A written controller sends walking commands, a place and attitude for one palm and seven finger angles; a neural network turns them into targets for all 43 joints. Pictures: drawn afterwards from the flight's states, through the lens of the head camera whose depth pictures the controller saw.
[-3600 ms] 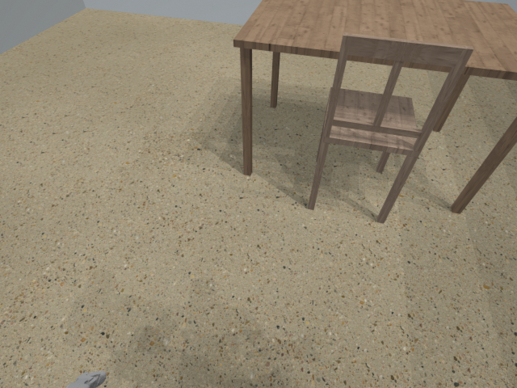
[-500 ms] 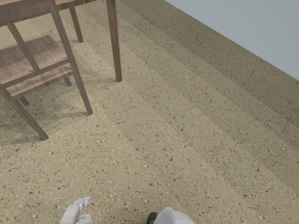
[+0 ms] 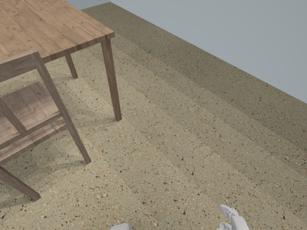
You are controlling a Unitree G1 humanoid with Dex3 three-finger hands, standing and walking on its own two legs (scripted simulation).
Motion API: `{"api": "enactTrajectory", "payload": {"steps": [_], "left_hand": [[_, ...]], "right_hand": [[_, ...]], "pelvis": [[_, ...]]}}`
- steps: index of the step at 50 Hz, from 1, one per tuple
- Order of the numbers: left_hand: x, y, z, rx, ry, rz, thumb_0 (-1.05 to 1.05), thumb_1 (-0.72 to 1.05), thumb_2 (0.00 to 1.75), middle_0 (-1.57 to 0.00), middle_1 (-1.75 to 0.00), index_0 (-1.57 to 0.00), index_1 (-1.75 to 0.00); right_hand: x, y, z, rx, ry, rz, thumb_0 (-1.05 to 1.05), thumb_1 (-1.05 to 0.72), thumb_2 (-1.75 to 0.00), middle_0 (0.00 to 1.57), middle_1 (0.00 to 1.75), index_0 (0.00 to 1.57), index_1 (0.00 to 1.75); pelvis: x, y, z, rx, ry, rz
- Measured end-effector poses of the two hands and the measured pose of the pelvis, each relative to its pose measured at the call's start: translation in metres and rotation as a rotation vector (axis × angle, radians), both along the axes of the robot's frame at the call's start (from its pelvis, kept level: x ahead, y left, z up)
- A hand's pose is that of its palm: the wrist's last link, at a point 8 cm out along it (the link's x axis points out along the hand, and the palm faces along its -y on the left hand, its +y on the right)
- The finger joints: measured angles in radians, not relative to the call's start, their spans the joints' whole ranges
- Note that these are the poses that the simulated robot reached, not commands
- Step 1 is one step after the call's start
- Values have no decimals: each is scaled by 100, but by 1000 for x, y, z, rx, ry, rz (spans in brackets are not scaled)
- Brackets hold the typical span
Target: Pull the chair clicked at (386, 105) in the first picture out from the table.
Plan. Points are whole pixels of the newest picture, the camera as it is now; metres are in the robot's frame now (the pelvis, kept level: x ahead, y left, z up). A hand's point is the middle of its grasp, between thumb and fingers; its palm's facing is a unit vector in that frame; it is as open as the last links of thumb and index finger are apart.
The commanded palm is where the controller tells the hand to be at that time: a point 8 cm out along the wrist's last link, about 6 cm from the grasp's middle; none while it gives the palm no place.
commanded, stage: walk to a spot facing it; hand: left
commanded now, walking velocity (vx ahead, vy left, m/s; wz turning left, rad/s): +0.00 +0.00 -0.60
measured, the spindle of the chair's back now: (6, 111) +0.45 +0.62 -0.08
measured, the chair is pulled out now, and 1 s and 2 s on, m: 0.00 0.00 0.00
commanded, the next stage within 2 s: turn to face it in 0.36 s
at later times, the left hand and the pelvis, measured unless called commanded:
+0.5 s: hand (129, 173) +0.31 +0.12 -0.15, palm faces -0.31 -0.91 -0.28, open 7.4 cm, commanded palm none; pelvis +0.13 -0.03 -0.01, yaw -18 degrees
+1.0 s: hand (116, 185) +0.27 +0.16 -0.17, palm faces -0.08 -0.98 -0.18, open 7.3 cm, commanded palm none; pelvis +0.17 -0.01 +0.01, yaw -7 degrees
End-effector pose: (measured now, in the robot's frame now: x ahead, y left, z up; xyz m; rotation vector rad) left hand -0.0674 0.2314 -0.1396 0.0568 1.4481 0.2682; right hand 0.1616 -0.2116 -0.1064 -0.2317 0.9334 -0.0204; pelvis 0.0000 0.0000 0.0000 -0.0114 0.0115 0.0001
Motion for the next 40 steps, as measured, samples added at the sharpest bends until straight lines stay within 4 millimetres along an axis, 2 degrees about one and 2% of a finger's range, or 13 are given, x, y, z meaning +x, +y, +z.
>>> {"api": "enactTrajectory", "payload": {"steps": [2, 4, 8, 12, 17, 22, 24, 28, 34, 37, 40], "left_hand": [[17, 7, -4, -19, 31, -32, 0, 91, 90, -20, -30, -20, -30], [44, 15, -3, -31, 33, -76, 1, 91, 90, -20, -30, -20, -30], [117, 24, 4, -32, -44, -150, 1, 91, 90, -20, -30, -19, -30], [192, 23, 12, -24, -134, -228, 1, 92, 90, -20, -30, -19, -30], [276, 2, 20, -6, -202, -355, 0, 92, 90, -20, -30, -19, -30], [352, -38, 20, 31, -267, -504, 0, 92, 90, -20, -30, -19, -30], [376, -53, 19, 48, -313, -544, 0, 91, 90, -20, -30, -19, -30], [395, -76, 30, 58, -349, -561, 0, 91, 90, -20, -30, -20, -30], [400, -101, 38, 10, -349, -564, 0, 91, 90, -20, -30, -20, -30], [398, -107, 35, -31, -363, -521, 0, 91, 90, -20, -30, -20, -30], [390, -102, 26, -65, -367, -455, 0, 91, 90, -20, -30, -20, -30]], "right_hand": [[7, 4, 4, -3, -20, -34, 0, -91, -90, 20, 30, 20, 30], [1, 3, 9, -8, -11, -92, 0, -91, -90, 20, 30, 21, 30], [-31, -1, 8, -23, 102, -202, 0, -91, -90, 20, 30, 20, 30], [-65, -21, 5, -57, 214, -331, -1, -94, -90, 20, 30, 21, 30], [-103, -35, -7, -41, 344, -448, -1, -94, -90, 20, 30, 20, 30], [-130, -47, -34, 24, 435, -554, 0, -92, -90, 20, 30, 20, 30], [-134, -52, -47, 50, 469, -576, 0, -92, -90, 20, 30, 20, 30], [-118, -59, -46, 71, 470, -588, 1, -92, -90, 19, 30, 20, 30], [-76, -57, -31, 98, 378, -568, 1, -92, -90, 19, 30, 20, 30], [-60, -50, -27, 104, 377, -533, 0, -91, -90, 19, 30, 20, 30], [-45, -46, -23, 81, 393, -484, 1, -92, -90, 20, 30, 20, 30]], "pelvis": [[14, 7, 0, 7, -19, -43], [28, 11, 5, 7, -33, -75], [52, 16, 15, -4, -41, -118], [72, 16, 18, -3, -36, -167], [96, 5, 16, 6, -29, -231], [120, -20, -1, 24, -23, -299], [127, -30, -9, 22, -21, -315], [136, -40, -2, 21, -31, -327], [153, -47, 13, 16, -24, -301], [160, -46, 15, 6, -27, -266], [164, -41, 13, -6, -30, -223]]}}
